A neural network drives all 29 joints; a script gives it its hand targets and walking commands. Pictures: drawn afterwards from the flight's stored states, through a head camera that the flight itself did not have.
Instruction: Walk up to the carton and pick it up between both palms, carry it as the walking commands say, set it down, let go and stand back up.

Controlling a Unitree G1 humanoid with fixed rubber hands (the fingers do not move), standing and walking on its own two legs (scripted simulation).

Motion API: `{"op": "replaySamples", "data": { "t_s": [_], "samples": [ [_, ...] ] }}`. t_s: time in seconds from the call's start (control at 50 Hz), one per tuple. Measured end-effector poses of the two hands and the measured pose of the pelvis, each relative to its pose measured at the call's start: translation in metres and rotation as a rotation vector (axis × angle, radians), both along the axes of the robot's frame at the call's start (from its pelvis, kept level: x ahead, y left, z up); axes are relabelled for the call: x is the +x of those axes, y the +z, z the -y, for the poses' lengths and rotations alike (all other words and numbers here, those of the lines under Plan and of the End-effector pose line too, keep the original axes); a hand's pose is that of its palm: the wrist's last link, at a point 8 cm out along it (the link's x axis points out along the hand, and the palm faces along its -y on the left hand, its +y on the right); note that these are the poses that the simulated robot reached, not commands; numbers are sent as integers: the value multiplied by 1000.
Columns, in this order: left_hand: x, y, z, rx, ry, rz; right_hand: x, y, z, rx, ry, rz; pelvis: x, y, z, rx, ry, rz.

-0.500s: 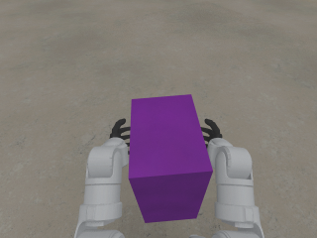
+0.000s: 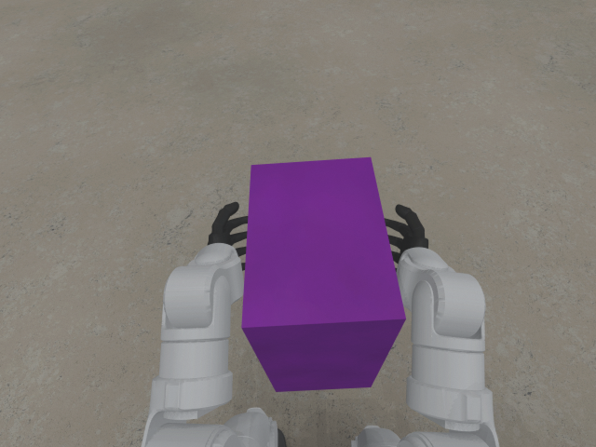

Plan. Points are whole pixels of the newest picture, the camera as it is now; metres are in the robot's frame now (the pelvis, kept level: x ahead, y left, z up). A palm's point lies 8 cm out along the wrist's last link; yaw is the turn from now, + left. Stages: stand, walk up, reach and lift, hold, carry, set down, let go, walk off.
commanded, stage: carry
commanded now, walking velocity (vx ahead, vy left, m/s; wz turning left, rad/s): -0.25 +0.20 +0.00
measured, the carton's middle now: (317, 288) +0.31 -0.01 +0.03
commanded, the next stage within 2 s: none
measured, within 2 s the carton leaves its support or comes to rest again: neither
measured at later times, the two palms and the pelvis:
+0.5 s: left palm (156, 320) +0.24 +0.18 +0.08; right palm (362, 328) +0.23 -0.06 +0.07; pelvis -0.09 +0.07 +0.00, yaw -2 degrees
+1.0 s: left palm (9, 437) +0.12 +0.29 +0.08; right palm (249, 431) +0.13 +0.06 +0.09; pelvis -0.21 +0.16 +0.01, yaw -1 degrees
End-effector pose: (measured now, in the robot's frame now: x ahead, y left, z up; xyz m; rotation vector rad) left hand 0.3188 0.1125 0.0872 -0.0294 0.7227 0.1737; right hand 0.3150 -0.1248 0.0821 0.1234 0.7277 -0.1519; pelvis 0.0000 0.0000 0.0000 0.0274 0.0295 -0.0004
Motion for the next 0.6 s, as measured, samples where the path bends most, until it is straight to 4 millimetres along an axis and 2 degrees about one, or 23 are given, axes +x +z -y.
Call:
{"op": "replaySamples", "data": {
  "t_s": [0.08,0.18,0.3,0.38,0.46,0.52,0.6],
  "samples": [
    [-8,-3,-12,-17,12,-9,-6,0,-12,-14,9,-9,-10,2,-9,17,28,-10],
    [-18,-5,-43,-57,37,31,-13,4,-43,-40,21,30,-23,-2,-32,3,50,-24],
    [-45,-11,-74,-87,67,6,-32,7,-75,-72,51,5,-46,4,-52,-18,47,-17],
    [-60,-10,-79,-74,64,15,-48,5,-80,-55,43,13,-63,3,-59,-9,16,-28],
    [-73,-8,-70,-35,32,24,-69,-3,-71,-9,6,23,-83,-2,-64,11,-21,-34],
    [-86,-3,-66,5,0,9,-89,-9,-66,33,-24,7,-99,3,-70,-2,-22,-20],
    [-101,5,-72,-8,-7,32,-106,2,-73,25,-33,30,-115,8,-80,17,1,-6]
  ]
}}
